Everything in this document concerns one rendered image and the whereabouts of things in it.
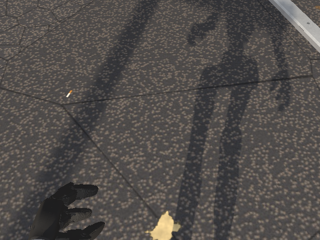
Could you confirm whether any robot left hand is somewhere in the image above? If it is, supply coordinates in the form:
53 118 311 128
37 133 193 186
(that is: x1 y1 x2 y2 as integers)
28 182 105 240

